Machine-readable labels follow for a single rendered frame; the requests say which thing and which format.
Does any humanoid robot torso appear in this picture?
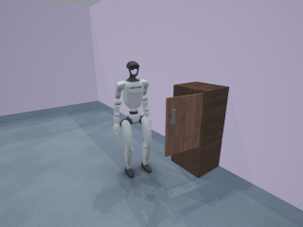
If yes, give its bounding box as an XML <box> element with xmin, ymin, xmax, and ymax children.
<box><xmin>122</xmin><ymin>78</ymin><xmax>144</xmax><ymax>124</ymax></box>

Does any robot right upper arm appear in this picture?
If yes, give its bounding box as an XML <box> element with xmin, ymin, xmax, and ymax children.
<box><xmin>115</xmin><ymin>80</ymin><xmax>125</xmax><ymax>105</ymax></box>

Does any robot left forearm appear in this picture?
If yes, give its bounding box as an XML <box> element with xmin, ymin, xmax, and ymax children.
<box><xmin>142</xmin><ymin>98</ymin><xmax>150</xmax><ymax>116</ymax></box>

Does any robot left upper arm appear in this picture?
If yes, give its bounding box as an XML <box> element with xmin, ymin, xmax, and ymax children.
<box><xmin>141</xmin><ymin>79</ymin><xmax>149</xmax><ymax>101</ymax></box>

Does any robot left thigh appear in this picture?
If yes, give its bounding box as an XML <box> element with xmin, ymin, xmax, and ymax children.
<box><xmin>140</xmin><ymin>115</ymin><xmax>152</xmax><ymax>150</ymax></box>

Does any robot right forearm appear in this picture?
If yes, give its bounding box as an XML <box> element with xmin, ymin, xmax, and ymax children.
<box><xmin>114</xmin><ymin>100</ymin><xmax>120</xmax><ymax>123</ymax></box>

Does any cupboard door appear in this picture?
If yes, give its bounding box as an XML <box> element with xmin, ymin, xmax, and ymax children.
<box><xmin>165</xmin><ymin>93</ymin><xmax>204</xmax><ymax>157</ymax></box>

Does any handle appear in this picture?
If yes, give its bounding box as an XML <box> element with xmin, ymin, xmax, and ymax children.
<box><xmin>170</xmin><ymin>108</ymin><xmax>176</xmax><ymax>125</ymax></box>

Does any right robot hand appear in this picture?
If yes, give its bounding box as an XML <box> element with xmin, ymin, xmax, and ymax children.
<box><xmin>113</xmin><ymin>123</ymin><xmax>121</xmax><ymax>138</ymax></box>

